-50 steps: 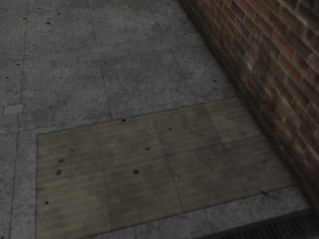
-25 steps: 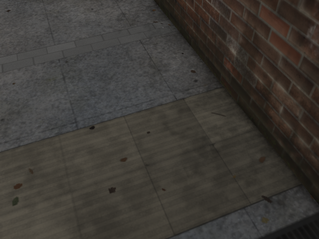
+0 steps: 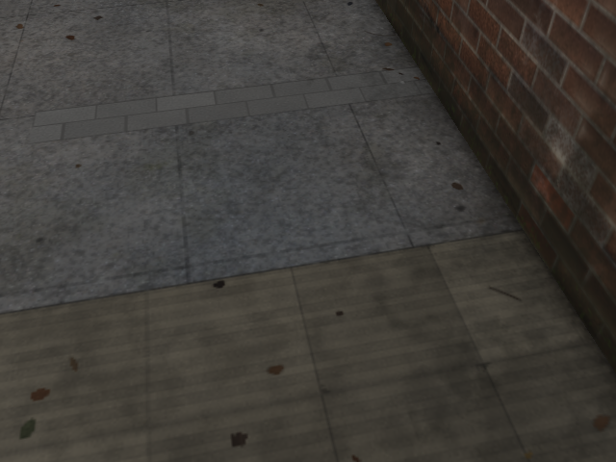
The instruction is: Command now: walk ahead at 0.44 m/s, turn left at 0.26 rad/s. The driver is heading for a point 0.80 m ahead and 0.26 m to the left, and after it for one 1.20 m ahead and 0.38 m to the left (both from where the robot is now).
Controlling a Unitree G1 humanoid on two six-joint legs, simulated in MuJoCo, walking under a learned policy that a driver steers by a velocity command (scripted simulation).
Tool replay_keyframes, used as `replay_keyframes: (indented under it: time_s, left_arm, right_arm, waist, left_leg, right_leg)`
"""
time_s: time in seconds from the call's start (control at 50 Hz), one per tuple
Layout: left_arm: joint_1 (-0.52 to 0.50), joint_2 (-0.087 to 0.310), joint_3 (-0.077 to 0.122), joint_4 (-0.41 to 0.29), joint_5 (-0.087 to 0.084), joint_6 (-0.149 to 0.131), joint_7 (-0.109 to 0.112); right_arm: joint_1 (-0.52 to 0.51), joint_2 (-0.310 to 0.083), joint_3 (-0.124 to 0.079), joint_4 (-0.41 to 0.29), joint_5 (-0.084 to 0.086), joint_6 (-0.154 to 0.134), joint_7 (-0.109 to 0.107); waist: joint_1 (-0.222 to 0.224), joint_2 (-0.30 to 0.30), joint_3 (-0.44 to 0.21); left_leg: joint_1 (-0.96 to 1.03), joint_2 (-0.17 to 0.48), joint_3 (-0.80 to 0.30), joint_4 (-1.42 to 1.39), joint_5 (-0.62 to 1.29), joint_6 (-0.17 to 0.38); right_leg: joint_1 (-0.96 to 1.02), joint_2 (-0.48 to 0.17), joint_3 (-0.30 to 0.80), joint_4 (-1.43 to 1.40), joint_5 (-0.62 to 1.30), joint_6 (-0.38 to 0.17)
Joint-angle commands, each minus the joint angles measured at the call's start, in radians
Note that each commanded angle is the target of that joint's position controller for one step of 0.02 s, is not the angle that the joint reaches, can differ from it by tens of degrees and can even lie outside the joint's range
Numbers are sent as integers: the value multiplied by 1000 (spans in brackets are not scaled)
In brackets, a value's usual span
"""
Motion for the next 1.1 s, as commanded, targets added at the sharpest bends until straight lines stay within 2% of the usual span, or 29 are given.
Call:
replay_keyframes:
  time_s: [0.02, 0.1, 0.14, 0.16, 0.18, 0.2, 0.22, 0.26, 0.3, 0.4, 0.46, 0.52, 0.56, 0.58, 0.6, 0.62, 0.64, 0.66, 0.68, 0.7, 0.72, 0.76, 0.86, 0.92, 1.0, 1.04, 1.06, 1.08, 1.1]
  left_arm:
    - [33, 161, 46, -32, -8, -16, -3]
    - [23, 187, 66, -25, -8, -15, -20]
    - [-16, 192, 63, -42, -7, -15, -28]
    - [-55, 176, 56, -69, 15, -26, -33]
    - [-71, 79, 19, -134, 35, -72, -52]
    - [-121, 146, 38, -125, 13, -119, -72]
    - [-214, 182, 51, -148, -12, -134, -77]
    - [-264, 162, 52, -159, 33, -122, -55]
    - [-248, 147, 61, -186, 28, -88, -48]
    - [-448, 78, 36, -270, 26, -80, -53]
    - [-528, 104, 37, -317, 6, -72, -51]
    - [-538, 147, 46, -339, 6, -80, -58]
    - [-456, 181, 60, -323, 5, -95, -66]
    - [-322, 208, 73, -290, 17, -104, -67]
    - [-131, 270, 91, -264, 28, -102, -63]
    - [-68, 304, 100, -247, 31, -96, -74]
    - [-98, 211, 80, -263, 16, -87, -75]
    - [-167, 156, 66, -281, 12, -81, -70]
    - [-221, 145, 57, -281, 18, -78, -72]
    - [-241, 134, 53, -268, 23, -76, -76]
    - [-246, 125, 47, -256, 32, -78, -78]
    - [-225, 124, 47, -229, 25, -85, -82]
    - [-184, 194, 64, -191, 9, -74, -69]
    - [-131, 227, 69, -171, -4, -67, -71]
    - [-55, 249, 71, -136, -15, -51, -73]
    - [-69, 270, 74, -131, -18, -42, -69]
    - [-75, 257, 68, -128, -20, -38, -65]
    - [-88, 234, 57, -144, -5, -40, -60]
    - [-15, 142, 22, -173, 24, -56, -64]
  right_arm:
    - [-139, -28, -1, -95, 4, -18, 19]
    - [-169, -40, -9, -127, -4, -34, 50]
    - [6, -91, -43, -82, -19, -33, 53]
    - [209, -177, -80, -35, -14, -36, 44]
    - [378, -328, -110, 14, -7, -45, 49]
    - [499, -261, -93, 35, -15, -49, 48]
    - [416, -218, -79, 22, -30, -55, 41]
    - [198, -158, -58, -31, -25, -51, 34]
    - [139, -111, -42, -38, -15, -52, 35]
    - [209, -180, -61, 6, 1, -64, 5]
    - [271, -160, -60, 44, 5, -68, 9]
    - [296, -159, -67, 60, 6, -59, 1]
    - [284, -156, -68, 45, 1, -56, 4]
    - [245, -142, -63, 21, -5, -59, 12]
    - [213, -110, -49, -13, -23, -64, 20]
    - [381, -45, -25, -23, 10, -68, 26]
    - [374, -148, -44, 6, 23, -65, 20]
    - [271, -189, -55, -13, 10, -55, 15]
    - [214, -174, -55, -27, -4, -50, 8]
    - [177, -158, -56, -43, -21, -51, 6]
    - [181, -132, -55, -50, -18, -50, 10]
    - [176, -90, -45, -62, -7, -52, 14]
    - [22, -64, -18, -107, -26, -63, 30]
    - [-77, -71, -9, -124, -16, -67, 44]
    - [-175, -109, -11, -162, -8, -70, 61]
    - [-117, -142, -25, -150, -15, -72, 63]
    - [-5, -179, -45, -112, -28, -71, 57]
    - [152, -240, -67, -75, -44, -72, 48]
    - [261, -345, -84, -64, -73, -65, 37]
  waist:
    - [23, -108, 149]
    - [16, -136, 125]
    - [-81, -94, 13]
    - [-175, 8, -88]
    - [-182, 344, -187]
    - [-233, 250, -273]
    - [-221, 194, -144]
    - [-114, 4, -63]
    - [-47, 30, -56]
    - [-66, 65, 23]
    - [-96, 78, 48]
    - [-93, 88, 44]
    - [-49, 80, 4]
    - [14, 58, -79]
    - [90, -52, -221]
    - [20, -389, -376]
    - [25, -269, -284]
    - [35, -166, -140]
    - [10, -65, -61]
    - [-12, -48, -9]
    - [-39, -68, 8]
    - [-55, -99, 20]
    - [-40, -83, 54]
    - [-4, -87, 65]
    - [16, -108, 91]
    - [-41, -117, 58]
    - [-98, -105, -9]
    - [-164, -80, -116]
    - [-161, 137, -270]
  left_leg:
    - [-30, -10, 21, -121, -40, 28]
    - [105, -51, 99, -215, -268, 116]
    - [414, -131, 179, -283, -298, 168]
    - [725, -49, 5, -288, -226, 228]
    - [1099, 198, -551, -463, -293, 412]
    - [1229, 254, -753, -570, -379, 452]
    - [1196, 229, -619, -537, -280, 405]
    - [875, 153, -386, -527, -3, 331]
    - [687, 100, -295, -565, 91, 304]
    - [445, -1, -157, -596, 81, 266]
    - [461, 20, -223, -595, -37, 244]
    - [581, 55, -303, -531, -75, 232]
    - [620, 29, -319, -425, 42, 217]
    - [549, -20, -285, -273, 107, 194]
    - [378, -98, -194, 16, -82, 160]
    - [57, -195, -141, 308, -623, 109]
    - [-53, -116, -156, 444, -618, 112]
    - [-88, -85, -122, 472, -520, 106]
    - [-41, -46, -92, 445, -439, 101]
    - [-9, -24, -86, 397, -397, 99]
    - [38, -5, -81, 358, -383, 103]
    - [57, 4, -57, 283, -372, 98]
    - [69, 26, 22, -29, -164, 67]
    - [158, -6, 68, -190, -54, 63]
    - [166, -32, 83, -302, -122, 94]
    - [299, -68, 112, -365, -152, 129]
    - [478, -100, 133, -401, -118, 156]
    - [737, -21, 52, -363, 40, 200]
    - [1143, 266, -310, -325, 289, 354]
  right_leg:
    - [38, -302, 227, -269, -1, -158]
    - [114, -308, 142, -178, 101, -118]
    - [46, -237, 33, 68, 399, -75]
    - [-163, -185, -63, 389, 476, -17]
    - [-643, -2, -47, 801, -53, 52]
    - [-821, 13, 149, 919, -207, 24]
    - [-942, -32, 157, 933, -146, -7]
    - [-756, -98, 151, 721, 8, -9]
    - [-559, -103, 138, 557, 69, 16]
    - [-321, 11, 71, 122, 361, 39]
    - [-273, 17, 105, 29, 432, 34]
    - [-252, 0, 142, -24, 351, 14]
    - [-117, 12, 124, -77, 283, -24]
    - [97, -36, 151, -55, 280, -64]
    - [389, -200, 307, -17, 273, -121]
    - [687, -425, 741, -94, 93, -292]
    - [626, -429, 785, -136, -74, -264]
    - [483, -388, 636, -161, -26, -216]
    - [328, -349, 531, -190, 106, -199]
    - [219, -314, 462, -216, 197, -193]
    - [150, -279, 395, -242, 236, -183]
    - [112, -255, 328, -286, 281, -190]
    - [81, -221, 175, -326, 431, -182]
    - [67, -200, 119, -312, 409, -161]
    - [183, -260, 146, -260, 408, -145]
    - [206, -264, 126, -166, 577, -119]
    - [184, -217, 84, -22, 745, -91]
    - [53, -164, 44, 191, 684, -43]
    - [-341, -32, -10, 591, 198, 39]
